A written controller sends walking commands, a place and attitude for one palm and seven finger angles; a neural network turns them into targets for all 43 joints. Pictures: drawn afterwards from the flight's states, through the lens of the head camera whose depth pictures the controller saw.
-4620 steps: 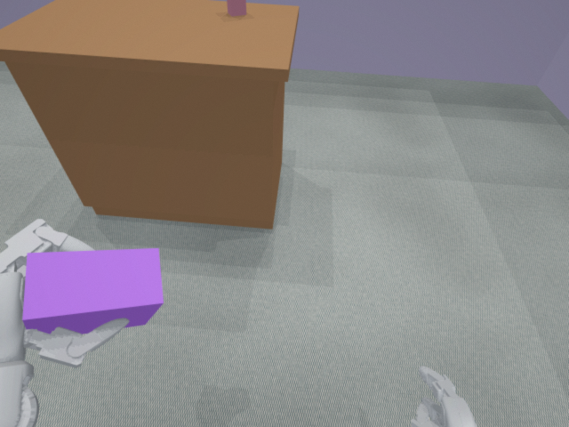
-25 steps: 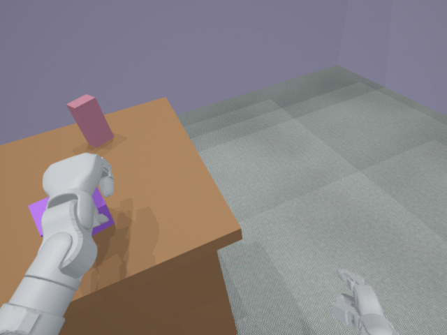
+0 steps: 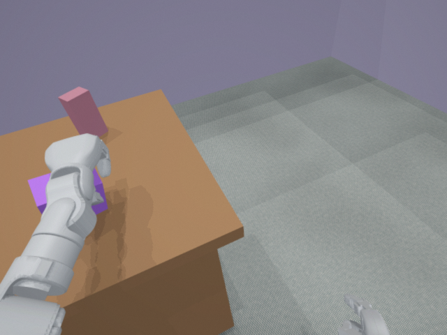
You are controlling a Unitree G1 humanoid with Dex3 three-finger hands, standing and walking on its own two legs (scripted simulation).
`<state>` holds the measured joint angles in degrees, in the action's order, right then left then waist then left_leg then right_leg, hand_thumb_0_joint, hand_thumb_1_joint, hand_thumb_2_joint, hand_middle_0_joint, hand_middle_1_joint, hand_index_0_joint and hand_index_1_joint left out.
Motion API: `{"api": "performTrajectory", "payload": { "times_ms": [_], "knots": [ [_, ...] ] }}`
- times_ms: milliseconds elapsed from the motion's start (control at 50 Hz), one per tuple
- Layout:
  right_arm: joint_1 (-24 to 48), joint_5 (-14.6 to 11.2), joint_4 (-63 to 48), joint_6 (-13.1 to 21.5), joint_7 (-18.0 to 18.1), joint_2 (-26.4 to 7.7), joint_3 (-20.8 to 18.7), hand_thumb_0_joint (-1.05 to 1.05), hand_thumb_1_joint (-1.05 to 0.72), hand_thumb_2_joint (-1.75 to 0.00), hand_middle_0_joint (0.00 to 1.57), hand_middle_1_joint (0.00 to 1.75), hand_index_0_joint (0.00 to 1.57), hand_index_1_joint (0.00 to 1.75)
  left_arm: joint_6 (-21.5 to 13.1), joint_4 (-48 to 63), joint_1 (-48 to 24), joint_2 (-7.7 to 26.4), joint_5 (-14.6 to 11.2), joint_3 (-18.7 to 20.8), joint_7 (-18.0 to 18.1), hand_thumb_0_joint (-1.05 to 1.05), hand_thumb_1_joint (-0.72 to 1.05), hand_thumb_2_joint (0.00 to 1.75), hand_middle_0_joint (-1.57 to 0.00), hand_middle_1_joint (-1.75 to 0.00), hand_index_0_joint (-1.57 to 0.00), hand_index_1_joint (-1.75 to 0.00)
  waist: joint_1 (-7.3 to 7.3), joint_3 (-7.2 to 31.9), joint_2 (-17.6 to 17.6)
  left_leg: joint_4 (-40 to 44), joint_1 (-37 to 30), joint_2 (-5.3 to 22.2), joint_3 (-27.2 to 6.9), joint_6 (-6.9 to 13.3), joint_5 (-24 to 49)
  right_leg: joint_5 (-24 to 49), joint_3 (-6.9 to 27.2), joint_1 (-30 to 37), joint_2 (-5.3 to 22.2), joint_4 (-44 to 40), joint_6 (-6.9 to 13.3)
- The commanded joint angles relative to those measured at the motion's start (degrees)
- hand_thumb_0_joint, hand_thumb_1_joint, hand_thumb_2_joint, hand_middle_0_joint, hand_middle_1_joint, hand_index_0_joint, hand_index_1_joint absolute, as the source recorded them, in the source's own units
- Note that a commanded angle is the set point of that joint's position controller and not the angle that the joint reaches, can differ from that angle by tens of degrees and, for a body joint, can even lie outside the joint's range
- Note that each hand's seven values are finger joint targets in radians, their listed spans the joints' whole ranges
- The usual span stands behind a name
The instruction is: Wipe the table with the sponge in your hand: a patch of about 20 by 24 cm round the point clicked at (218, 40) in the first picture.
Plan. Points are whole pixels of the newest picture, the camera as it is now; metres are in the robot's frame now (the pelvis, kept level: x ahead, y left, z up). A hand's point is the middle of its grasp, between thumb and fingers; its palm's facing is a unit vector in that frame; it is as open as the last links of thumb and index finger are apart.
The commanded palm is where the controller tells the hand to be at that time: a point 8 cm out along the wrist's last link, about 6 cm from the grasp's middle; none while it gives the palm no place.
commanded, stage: wipe forward along the middle lane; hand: left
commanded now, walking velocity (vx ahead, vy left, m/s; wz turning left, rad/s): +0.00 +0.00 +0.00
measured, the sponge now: (74, 203) +0.33 +0.33 +0.08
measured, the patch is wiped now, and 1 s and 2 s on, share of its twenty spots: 1.00 1.00 1.00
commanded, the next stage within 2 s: slide back across to the first lane in 0.74 s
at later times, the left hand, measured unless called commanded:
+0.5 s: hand (87, 161) +0.39 +0.31 +0.13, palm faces -0.09 +0.00 -1.00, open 7.6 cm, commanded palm +0.38 +0.33 +0.17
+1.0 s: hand (78, 154) +0.41 +0.34 +0.13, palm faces -0.09 -0.01 -1.00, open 7.4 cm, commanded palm +0.39 +0.36 +0.18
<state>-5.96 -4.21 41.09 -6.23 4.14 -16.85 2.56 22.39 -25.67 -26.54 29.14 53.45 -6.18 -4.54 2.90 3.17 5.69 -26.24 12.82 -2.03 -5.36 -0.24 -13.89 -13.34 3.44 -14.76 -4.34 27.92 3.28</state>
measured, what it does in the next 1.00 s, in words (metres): stands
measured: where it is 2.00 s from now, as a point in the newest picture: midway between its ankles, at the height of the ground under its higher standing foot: outside the picture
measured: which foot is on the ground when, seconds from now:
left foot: down 0.00-1.00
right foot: down 0.00-1.00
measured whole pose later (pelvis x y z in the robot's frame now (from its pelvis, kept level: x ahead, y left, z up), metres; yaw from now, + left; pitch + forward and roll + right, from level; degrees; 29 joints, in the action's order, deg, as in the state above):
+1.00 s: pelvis +0.01 +0.00 +0.00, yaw -1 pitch +6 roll +0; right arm -13.6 -4.9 41.8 -8.9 3.9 -18.4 0.4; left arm 4.8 -49.5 -37.9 38.7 55.6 3.6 -2.5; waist -0.6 4.8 5.0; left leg -28.3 19.4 -0.8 -4.8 0.8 -15.5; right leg -12.9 3.7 -20.1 -5.6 26.8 3.4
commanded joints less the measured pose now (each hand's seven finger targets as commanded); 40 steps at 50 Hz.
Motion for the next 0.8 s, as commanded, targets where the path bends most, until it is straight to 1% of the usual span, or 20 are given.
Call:
{"api": "performTrajectory", "payload": {
  "times_ms": [0,20,60,80,140,180,200,240,280,360,380,400,460,480,560,580,660,680,720,780],
  "knots": [
    [8.23,-0.04,-9.13,2.43,0.09,-6.55,-2.34,0.00,-0.90,-0.90,0.20,0.30,0.20,0.30,-0.60,-1.78,-13.48,11.76,1.65,3.21,2.48,0.00,0.10,1.30,-1.20,-1.60,-1.20,-1.60,-0.55,6.24,-9.52,3.24,4.20,-0.92,3.93,3.20,1.29,1.94,1.14,5.56,2.55,-6.75,-0.69],
    [7.63,-0.02,-8.74,2.37,0.11,-6.95,-2.42,0.00,-0.90,-0.90,0.20,0.30,0.20,0.30,-1.00,-3.10,-13.88,13.41,1.68,4.52,2.47,0.00,0.10,1.30,-1.20,-1.60,-1.20,-1.60,-0.71,5.64,-11.07,3.08,4.56,-0.79,3.79,3.27,1.37,2.58,1.24,5.34,2.41,-6.76,-0.72],
    [7.12,0.01,-8.49,2.27,0.20,-7.14,-2.55,0.00,-0.90,-0.90,0.20,0.30,0.20,0.30,-1.89,-4.48,-14.81,15.23,1.92,5.73,2.48,0.00,0.10,1.30,-1.20,-1.60,-1.20,-1.60,-0.70,6.27,-11.69,2.45,5.12,-1.00,4.01,3.44,2.09,4.12,1.68,5.93,2.55,-6.55,-0.85],
    [7.05,0.04,-8.63,2.11,0.27,-7.18,-2.58,0.00,-0.90,-0.90,0.20,0.30,0.20,0.30,-2.49,-3.51,-17.28,15.42,1.91,5.58,2.28,0.00,0.10,1.30,-1.20,-1.60,-1.20,-1.60,-0.83,7.25,-10.04,2.77,5.05,-1.01,3.88,3.28,2.49,4.78,2.04,6.22,2.64,-6.43,-0.59],
    [5.61,-0.11,-8.38,2.06,0.19,-7.20,-2.87,0.00,-0.90,-0.90,0.20,0.30,0.20,0.30,-3.83,-6.34,-16.10,14.65,2.39,5.24,2.61,0.00,0.10,1.30,-1.20,-1.60,-1.20,-1.60,-1.02,7.35,-11.00,2.09,5.41,-1.06,4.05,3.48,2.95,5.88,1.52,5.80,2.52,-6.10,-0.76],
    [5.66,-0.01,-8.61,1.84,0.08,-7.29,-3.00,0.00,-0.90,-0.90,0.20,0.30,0.20,0.30,-4.42,-5.35,-16.71,15.75,2.10,6.36,2.70,0.00,0.10,1.30,-1.20,-1.60,-1.20,-1.60,-0.62,8.92,-9.01,2.08,5.16,-1.15,3.90,3.38,4.55,8.48,1.99,6.91,2.63,-5.69,-0.42],
    [5.05,-0.16,-8.47,1.72,0.14,-7.15,-2.95,0.00,-0.90,-0.90,0.20,0.30,0.20,0.30,-4.63,-6.19,-17.63,14.98,1.95,5.25,2.82,0.00,0.10,1.30,-1.20,-1.60,-1.20,-1.60,-1.17,8.83,-9.93,1.89,5.30,-1.07,4.11,3.56,4.01,7.97,1.37,6.79,2.79,-5.75,-0.81],
    [4.36,-0.28,-8.00,1.70,0.19,-7.43,-3.02,0.00,-0.90,-0.90,0.20,0.30,0.20,0.30,-5.22,-8.08,-19.25,15.65,2.14,5.45,2.86,0.00,0.10,1.30,-1.20,-1.60,-1.20,-1.60,-1.81,7.24,-11.05,1.74,6.06,-1.03,4.13,3.68,2.95,6.93,1.59,5.51,2.69,-6.26,-0.96],
    [4.45,-0.23,-8.00,1.58,0.38,-7.44,-2.95,0.00,-0.90,-0.90,0.20,0.30,0.20,0.30,-5.96,-8.16,-22.03,17.05,2.19,6.15,2.75,0.00,0.10,1.30,-1.20,-1.60,-1.20,-1.60,-1.71,7.94,-9.79,2.10,6.36,-1.05,3.87,3.58,2.76,6.45,1.93,5.45,2.73,-6.31,-0.71],
    [2.51,-0.25,-7.30,1.53,0.58,-7.68,-3.09,0.00,-0.90,-0.90,0.20,0.30,0.20,0.30,-7.62,-12.45,-23.13,19.41,2.68,7.33,3.25,0.00,0.10,1.30,-1.20,-1.60,-1.20,-1.60,-2.03,8.60,-11.41,1.29,7.46,-1.19,4.32,3.89,2.29,6.81,2.12,6.10,2.94,-6.24,-1.20],
    [2.66,-0.25,-7.19,1.44,0.70,-7.66,-3.13,0.00,-0.90,-0.90,0.20,0.30,0.20,0.30,-8.20,-12.12,-25.63,20.42,2.81,7.93,3.10,0.00,0.10,1.30,-1.20,-1.60,-1.20,-1.60,-2.02,9.52,-9.70,1.51,7.26,-1.16,4.10,3.74,3.08,7.33,2.34,6.10,2.92,-6.07,-0.85],
    [1.64,-0.25,-6.89,1.48,0.66,-7.66,-3.17,0.00,-0.90,-0.90,0.20,0.30,0.20,0.30,-8.65,-13.53,-26.06,19.88,2.94,7.15,3.30,0.00,0.10,1.30,-1.20,-1.60,-1.20,-1.60,-2.41,9.75,-10.00,1.24,7.38,-1.18,4.31,3.92,3.04,7.54,1.89,6.16,2.99,-5.89,-1.13],
    [0.73,-0.32,-6.52,1.26,0.72,-7.93,-3.15,0.00,-0.90,-0.90,0.20,0.30,0.20,0.30,-9.62,-16.73,-27.04,22.23,3.67,8.11,3.28,0.00,0.10,1.30,-1.20,-1.60,-1.20,-1.60,-2.53,9.42,-9.69,1.05,8.35,-1.08,4.33,3.93,2.28,6.58,2.13,5.61,3.02,-6.19,-1.10],
    [0.90,-0.28,-6.87,1.26,0.71,-7.90,-3.22,0.00,-0.90,-0.90,0.20,0.30,0.20,0.30,-10.29,-15.63,-28.21,22.94,3.49,8.81,3.12,0.00,0.10,1.30,-1.20,-1.60,-1.20,-1.60,-2.17,11.32,-9.15,1.11,8.18,-1.20,4.11,3.93,3.28,8.20,2.72,6.73,3.07,-6.00,-0.94],
    [-1.01,-0.28,-6.45,0.72,0.44,-8.32,-3.46,0.00,-0.90,-0.90,0.20,0.30,0.20,0.30,-11.62,-19.22,-27.05,25.29,4.26,10.20,3.40,0.00,0.10,1.30,-1.20,-1.60,-1.20,-1.60,-2.45,11.86,-9.32,0.14,8.96,-1.09,4.58,4.04,4.46,11.65,2.69,7.51,3.16,-5.37,-1.09],
    [-0.51,-0.34,-6.92,0.63,0.41,-8.10,-3.36,0.00,-0.90,-0.90,0.20,0.30,0.20,0.30,-12.15,-17.63,-28.72,24.61,3.85,9.46,3.08,0.00,0.10,1.30,-1.20,-1.60,-1.20,-1.60,-2.45,12.91,-8.28,0.41,8.94,-1.20,4.26,4.00,4.91,12.36,2.88,7.91,3.21,-5.35,-0.91],
    [-2.16,-0.55,-6.28,0.55,0.52,-8.66,-3.44,0.00,-0.90,-0.90,0.20,0.30,0.20,0.30,-13.22,-21.36,-30.55,26.60,4.56,9.76,3.38,0.00,0.10,1.30,-1.20,-1.60,-1.20,-1.60,-3.54,10.44,-8.90,0.36,10.16,-0.89,4.44,4.27,2.55,8.57,2.57,5.50,3.10,-6.16,-1.20],
    [-2.30,-0.53,-6.24,0.58,0.47,-8.64,-3.45,0.00,-0.90,-0.90,0.20,0.30,0.20,0.30,-13.82,-20.52,-32.31,27.02,4.46,10.02,3.25,0.00,0.10,1.30,-1.20,-1.60,-1.20,-1.60,-3.33,11.41,-7.11,0.59,9.97,-0.85,4.21,4.15,3.43,9.68,2.76,5.65,3.07,-5.96,-0.85],
    [-3.50,-0.45,-5.98,0.49,0.42,-8.89,-3.79,0.00,-0.90,-0.90,0.20,0.30,0.20,0.30,-14.50,-22.25,-30.53,28.38,4.74,11.18,3.72,0.00,0.10,1.30,-1.20,-1.60,-1.20,-1.60,-3.33,12.75,-8.43,-0.19,10.27,-0.88,4.60,4.35,3.78,10.59,2.71,6.58,3.08,-5.57,-1.16],
    [-3.55,-0.56,-6.58,0.24,0.18,-8.57,-3.93,0.00,-0.90,-0.90,0.20,0.30,0.20,0.30,-15.48,-21.59,-29.46,26.41,4.19,10.42,3.69,0.00,0.10,1.30,-1.20,-1.60,-1.20,-1.60,-2.97,14.37,-8.28,0.03,9.99,-0.85,4.30,4.21,5.16,13.10,2.45,7.56,3.12,-5.22,-0.89]
  ]
}}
